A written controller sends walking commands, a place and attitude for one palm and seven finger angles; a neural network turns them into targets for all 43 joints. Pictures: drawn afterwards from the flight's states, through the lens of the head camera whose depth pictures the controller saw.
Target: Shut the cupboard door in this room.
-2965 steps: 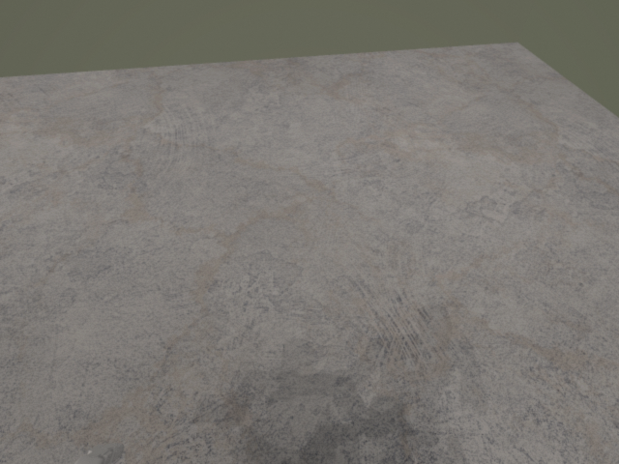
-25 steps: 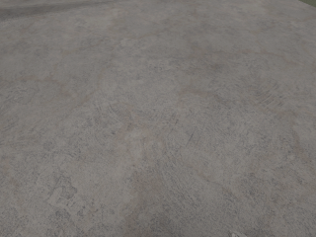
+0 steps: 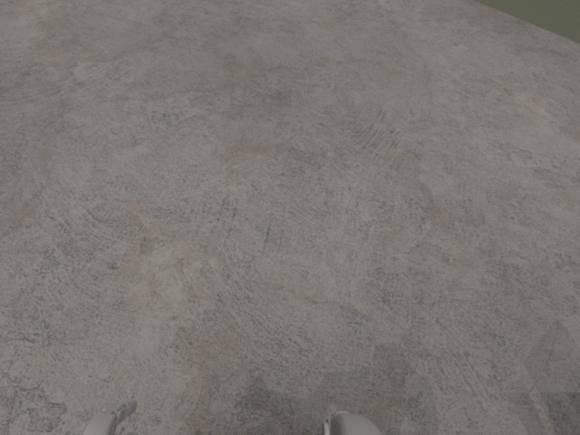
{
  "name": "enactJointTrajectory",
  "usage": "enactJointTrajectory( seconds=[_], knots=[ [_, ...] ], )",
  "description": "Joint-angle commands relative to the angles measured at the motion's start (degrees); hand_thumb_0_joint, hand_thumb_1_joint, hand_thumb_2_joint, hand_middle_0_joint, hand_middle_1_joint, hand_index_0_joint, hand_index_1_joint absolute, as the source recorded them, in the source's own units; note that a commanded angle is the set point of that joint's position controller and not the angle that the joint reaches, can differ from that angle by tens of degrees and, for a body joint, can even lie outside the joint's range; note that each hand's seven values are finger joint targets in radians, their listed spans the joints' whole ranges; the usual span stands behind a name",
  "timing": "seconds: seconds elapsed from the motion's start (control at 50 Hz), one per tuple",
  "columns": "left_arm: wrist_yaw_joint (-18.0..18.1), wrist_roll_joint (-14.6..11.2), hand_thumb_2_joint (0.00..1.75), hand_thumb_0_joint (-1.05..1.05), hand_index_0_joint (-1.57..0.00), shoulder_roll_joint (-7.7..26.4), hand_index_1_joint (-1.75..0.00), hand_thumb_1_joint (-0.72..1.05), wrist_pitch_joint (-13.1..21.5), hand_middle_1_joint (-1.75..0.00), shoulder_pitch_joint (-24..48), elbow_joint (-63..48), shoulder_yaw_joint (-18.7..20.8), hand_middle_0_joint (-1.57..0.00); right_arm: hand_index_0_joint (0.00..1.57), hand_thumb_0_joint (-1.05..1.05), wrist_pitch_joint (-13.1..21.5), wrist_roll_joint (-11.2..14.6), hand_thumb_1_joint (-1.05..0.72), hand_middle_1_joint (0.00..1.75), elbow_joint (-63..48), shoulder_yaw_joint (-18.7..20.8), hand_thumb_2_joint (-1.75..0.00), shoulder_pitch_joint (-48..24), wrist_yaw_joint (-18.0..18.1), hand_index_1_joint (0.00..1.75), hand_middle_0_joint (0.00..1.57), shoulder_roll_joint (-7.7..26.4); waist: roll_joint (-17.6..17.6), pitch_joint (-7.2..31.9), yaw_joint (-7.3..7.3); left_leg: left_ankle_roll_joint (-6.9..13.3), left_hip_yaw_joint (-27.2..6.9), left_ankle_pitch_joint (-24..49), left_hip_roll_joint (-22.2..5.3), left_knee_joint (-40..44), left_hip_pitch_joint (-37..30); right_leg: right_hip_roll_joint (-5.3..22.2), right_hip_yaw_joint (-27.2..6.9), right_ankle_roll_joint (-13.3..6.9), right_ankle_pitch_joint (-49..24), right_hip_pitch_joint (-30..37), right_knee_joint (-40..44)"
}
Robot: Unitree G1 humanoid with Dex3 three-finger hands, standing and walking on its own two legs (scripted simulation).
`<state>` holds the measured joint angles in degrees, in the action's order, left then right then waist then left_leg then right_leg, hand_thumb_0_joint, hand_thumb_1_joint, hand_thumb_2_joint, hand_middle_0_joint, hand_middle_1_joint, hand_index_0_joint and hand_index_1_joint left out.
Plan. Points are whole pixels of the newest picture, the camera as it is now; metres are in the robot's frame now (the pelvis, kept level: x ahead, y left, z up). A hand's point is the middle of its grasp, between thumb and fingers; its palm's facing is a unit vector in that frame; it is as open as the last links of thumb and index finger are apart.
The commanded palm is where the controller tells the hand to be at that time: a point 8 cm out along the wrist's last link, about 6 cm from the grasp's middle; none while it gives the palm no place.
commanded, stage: turn to face it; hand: left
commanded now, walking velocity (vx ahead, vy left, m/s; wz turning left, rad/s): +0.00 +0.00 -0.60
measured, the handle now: out of the picture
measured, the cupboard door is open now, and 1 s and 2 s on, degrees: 55 55 55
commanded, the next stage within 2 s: none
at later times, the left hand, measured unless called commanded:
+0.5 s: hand (194, 424) +0.15 +0.15 -0.18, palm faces -0.30 -0.93 -0.20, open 7.4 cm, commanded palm none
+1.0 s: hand (223, 403) +0.18 +0.11 -0.17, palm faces -0.55 -0.80 -0.25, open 7.4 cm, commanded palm none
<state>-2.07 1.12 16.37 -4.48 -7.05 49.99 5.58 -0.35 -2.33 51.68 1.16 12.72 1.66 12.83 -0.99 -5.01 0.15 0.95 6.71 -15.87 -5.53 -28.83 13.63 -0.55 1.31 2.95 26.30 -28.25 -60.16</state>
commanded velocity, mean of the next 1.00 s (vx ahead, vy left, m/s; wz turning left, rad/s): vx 0.00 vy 0.00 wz -0.60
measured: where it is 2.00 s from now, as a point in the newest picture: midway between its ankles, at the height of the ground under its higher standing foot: outside the picture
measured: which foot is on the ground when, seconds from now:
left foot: down 0.00-0.20, up 0.22-0.50, down 0.52-0.82, up 0.84-1.00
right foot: up 0.00-0.18, down 0.20-0.52, up 0.54-0.82, down 0.84-1.00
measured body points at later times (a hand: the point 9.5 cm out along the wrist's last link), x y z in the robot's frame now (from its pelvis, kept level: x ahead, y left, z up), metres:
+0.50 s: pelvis +0.00 -0.01 -0.01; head +0.04 -0.01 +0.43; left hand +0.17 +0.20 -0.16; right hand +0.00 -0.28 -0.14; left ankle +0.06 +0.11 -0.73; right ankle -0.02 -0.15 -0.74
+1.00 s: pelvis -0.01 -0.01 -0.01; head +0.03 -0.04 +0.44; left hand +0.21 +0.15 -0.15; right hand -0.09 -0.28 -0.15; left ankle +0.07 +0.09 -0.69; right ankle -0.07 -0.12 -0.74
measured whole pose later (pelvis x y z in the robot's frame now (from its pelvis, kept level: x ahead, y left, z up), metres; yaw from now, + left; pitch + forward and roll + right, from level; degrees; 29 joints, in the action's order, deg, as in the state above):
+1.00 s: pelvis -0.01 -0.01 -0.01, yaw -36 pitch +1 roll +0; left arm -0.7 1.4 12.7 -2.7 -10.8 50.6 3.6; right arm -3.2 -1.1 51.1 3.0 9.5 0.8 15.4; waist 1.2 -4.9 -0.1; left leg -4.4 3.2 -26.1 -4.5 -57.3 27.8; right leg -0.2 -0.9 0.0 15.4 -17.1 -31.5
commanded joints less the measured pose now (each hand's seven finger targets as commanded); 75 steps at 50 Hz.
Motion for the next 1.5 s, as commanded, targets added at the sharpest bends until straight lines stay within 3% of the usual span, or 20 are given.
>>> enactJointTrajectory(
  seconds=[0.0,0.14,0.18,0.2,0.44,0.46,0.5,0.52,0.6,0.76,0.8,0.82,1.04,1.06,1.1,1.12,1.22,1.4,1.46,1.48],
  knots=[
    [-0.36,0.04,0.9,0.0,-0.2,1.08,-0.3,0.9,1.03,-0.3,4.08,-6.11,-0.54,-0.2,0.2,0.0,0.79,0.29,-0.9,0.3,-2.13,3.45,-0.9,4.99,0.77,0.3,0.2,11.22,12.25,7.96,2.26,5.99,-5.11,37.52,-13.37,5.54,-12.56,1.57,1.67,-0.31,-1.47,-0.54,7.06],
    [0.08,0.02,0.9,0.0,-0.2,3.17,-0.3,0.9,1.96,-0.3,-0.85,-5.1,-0.22,-0.2,0.2,0.0,0.15,0.81,-0.9,0.3,-2.45,4.34,-0.9,2.64,-0.22,0.3,0.2,13.11,10.71,8.13,-0.96,1.38,-0.44,26.23,-13.7,-3.12,-3.15,0.61,4.04,-3.29,-14.33,19.03,32.49],
    [1.48,0.78,0.9,0.0,-0.2,13.02,-0.3,0.9,3.33,-0.3,-8.6,-2.78,1.67,-0.2,0.2,0.0,-0.1,1.54,-0.9,0.3,-6.18,2.9,-0.9,-0.24,-0.94,0.3,0.2,6.18,-15.87,9.49,-4.61,-5.54,5.99,-17.56,-0.79,-25.79,20.77,21.6,-21.49,-11.93,-44.93,35.47,39.43],
    [1.98,-0.32,0.9,0.0,-0.2,14.18,-0.3,0.9,3.31,-0.3,-11.02,-2.0,1.44,-0.2,0.2,0.0,-1.05,1.57,-0.9,0.3,-7.06,2.4,-0.9,-1.72,-0.33,0.3,0.2,7.63,-12.09,9.03,-5.74,-5.27,-2.19,-21.54,-0.24,-33.99,21.54,24.64,-21.98,-16.36,-52.01,29.94,38.22],
    [2.02,0.35,0.9,0.0,-0.2,8.86,-0.3,0.9,2.03,-0.3,1.77,-5.85,1.21,-0.2,0.2,0.0,-0.68,1.77,-0.9,0.3,-4.45,2.75,-0.9,4.11,-0.32,0.3,0.2,5.56,-9.25,6.68,2.25,-4.87,-3.3,-1.62,4.22,-5.35,0.58,10.3,-19.44,-10.11,-19.74,7.62,36.11],
    [1.89,-0.02,0.9,0.0,-0.2,7.24,-0.3,0.9,1.79,-0.3,2.03,-6.19,0.88,-0.2,0.2,0.0,-0.08,1.71,-0.9,0.3,-3.76,2.96,-0.9,6.48,-0.06,0.3,0.2,7.04,-5.11,7.76,3.46,-4.22,-4.79,1.42,2.57,2.77,-5.98,7.73,-17.77,-7.53,-15.72,3.36,32.76],
    [1.1,-0.64,0.9,0.0,-0.2,2.09,-0.3,0.9,1.49,-0.3,-0.57,-7.9,-0.13,-0.2,0.2,0.0,0.53,0.42,-0.9,0.3,-4.95,4.39,-0.9,7.87,0.55,0.3,0.2,16.09,19.97,8.47,3.54,5.91,-28.86,-0.7,-20.94,15.27,-8.61,-3.51,-3.0,-1.68,8.74,-6.96,8.15],
    [0.78,0.1,0.9,0.0,-0.2,4.03,-0.3,0.9,1.49,-0.3,0.48,-7.73,0.26,-0.2,0.2,0.0,0.69,0.19,-0.9,0.3,-5.36,4.35,-0.9,6.59,0.5,0.3,0.2,15.92,15.39,8.0,3.57,9.09,-29.46,-1.93,-23.34,15.77,-3.45,-0.45,-4.47,-1.88,8.31,-5.48,-1.7],
    [-0.65,0.1,0.9,0.0,-0.2,1.95,-0.3,0.9,1.08,-0.3,-0.39,-5.46,0.67,-0.2,0.2,0.0,0.82,0.03,-0.9,0.3,-6.41,3.31,-0.9,-1.08,0.68,0.3,0.2,11.2,12.29,5.51,0.23,6.14,-10.86,13.55,-14.7,10.45,-2.15,2.4,-0.8,-0.44,1.28,-3.25,-3.12],
    [-0.34,0.03,0.9,0.0,-0.2,2.03,-0.3,0.9,2.1,-0.3,-5.49,-3.82,0.32,-0.2,0.2,0.0,-0.38,0.88,-0.9,0.3,-4.38,4.75,-0.9,-0.28,-0.28,0.3,0.2,12.86,10.78,8.39,-0.89,1.6,-0.41,13.81,-13.22,-2.21,0.11,-0.17,5.41,-2.54,-12.78,16.89,30.83],
    [0.88,0.8,0.9,0.0,-0.2,11.47,-0.3,0.9,3.33,-0.3,-9.99,-2.53,1.99,-0.2,0.2,0.0,-0.59,1.54,-0.9,0.3,-7.5,3.55,-0.9,-2.71,-0.88,0.3,0.2,6.26,-14.96,7.56,-3.88,-5.17,5.52,-16.82,-1.28,-22.15,20.52,19.39,-21.95,-10.63,-30.79,29.42,42.18],
    [1.38,0.01,0.9,0.0,-0.2,13.47,-0.3,0.9,3.15,-0.3,-12.48,-1.92,1.88,-0.2,0.2,0.0,-1.27,1.5,-0.9,0.3,-8.96,2.82,-0.9,-5.85,-0.56,0.3,0.2,6.85,-13.84,7.19,-5.94,-4.87,-2.29,-20.83,0.23,-31.8,21.62,23.38,-25.12,-15.15,-34.94,23.99,42.5],
    [2.11,0.35,0.9,0.0,-0.2,9.07,-0.3,0.9,2.24,-0.3,-0.68,-4.21,1.17,-0.2,0.2,0.0,-0.67,1.87,-0.9,0.3,-5.21,2.65,-0.9,1.03,-0.32,0.3,0.2,5.58,-7.91,7.43,1.26,-4.78,-3.5,-2.03,4.31,-5.43,2.22,10.99,-19.29,-10.63,-24.02,10.18,35.8],
    [1.99,-0.03,0.9,0.0,-0.2,8.03,-0.3,0.9,1.93,-0.3,0.29,-4.45,0.84,-0.2,0.2,0.0,-0.18,1.83,-0.9,0.3,-4.28,2.74,-0.9,3.9,-0.09,0.3,0.2,6.95,-5.38,8.09,2.84,-4.27,-4.52,1.91,2.98,2.6,-4.93,8.82,-17.9,-8.04,-18.97,5.15,33.04],
    [1.13,-0.72,0.9,0.0,-0.2,2.58,-0.3,0.9,1.59,-0.3,-1.94,-6.66,-0.27,-0.2,0.2,0.0,0.54,0.47,-0.9,0.3,-5.14,4.28,-0.9,6.24,0.41,0.3,0.2,16.12,20.16,9.08,2.83,5.29,-28.04,2.34,-19.99,14.83,-9.74,-3.14,-3.76,-1.85,7.48,-6.48,10.07],
    [0.9,0.07,0.9,0.0,-0.2,4.71,-0.3,0.9,1.56,-0.3,-0.53,-6.66,0.01,-0.2,0.2,0.0,0.65,0.24,-0.9,0.3,-5.22,4.17,-0.9,5.66,0.5,0.3,0.2,16.29,16.32,8.64,3.26,8.74,-29.41,2.8,-23.1,14.82,-5.32,-0.76,-4.67,-1.85,8.74,-5.51,-0.64],
    [-0.45,0.04,0.9,0.0,-0.2,2.04,-0.3,0.9,1.09,-0.3,0.65,-4.79,0.18,-0.2,0.2,0.0,0.95,0.15,-0.9,0.3,-5.34,3.15,-0.9,1.0,0.79,0.3,0.2,11.07,10.43,6.75,0.69,6.11,-9.05,23.82,-14.19,8.48,-6.95,2.14,-0.79,0.11,0.59,-4.37,-2.98],
    [-0.23,-0.03,0.9,0.0,-0.2,1.79,-0.3,0.9,1.96,-0.3,-0.43,-4.68,-0.34,-0.2,0.2,0.0,0.1,0.64,-0.9,0.3,-2.8,4.49,-0.9,2.73,-0.34,0.3,0.2,13.03,12.63,8.13,0.38,2.54,-0.73,22.19,-14.81,0.09,-3.64,0.23,4.98,-2.46,-9.65,14.09,28.37],
    [1.43,0.11,0.9,0.0,-0.2,13.43,-0.3,0.9,3.29,-0.3,-9.61,-1.46,1.6,-0.2,0.2,0.0,-0.83,1.56,-0.9,0.3,-7.51,2.92,-0.9,-3.0,-0.85,0.3,0.2,6.83,-15.88,7.64,-4.95,-5.59,2.43,-21.59,0.04,-28.6,21.77,23.16,-23.68,-13.88,-40.2,28.02,41.81],
    [1.86,-0.27,0.9,0.0,-0.2,13.84,-0.3,0.9,2.95,-0.3,-10.61,-1.51,1.68,-0.2,0.2,0.0,-1.39,1.48,-0.9,0.3,-8.42,2.59,-0.9,-4.7,-0.53,0.3,0.2,7.28,-9.18,6.3,-5.41,-5.2,-3.28,-19.99,-0.46,-33.67,22.45,23.37,-23.03,-16.21,-42.04,24.39,40.54]
  ],
)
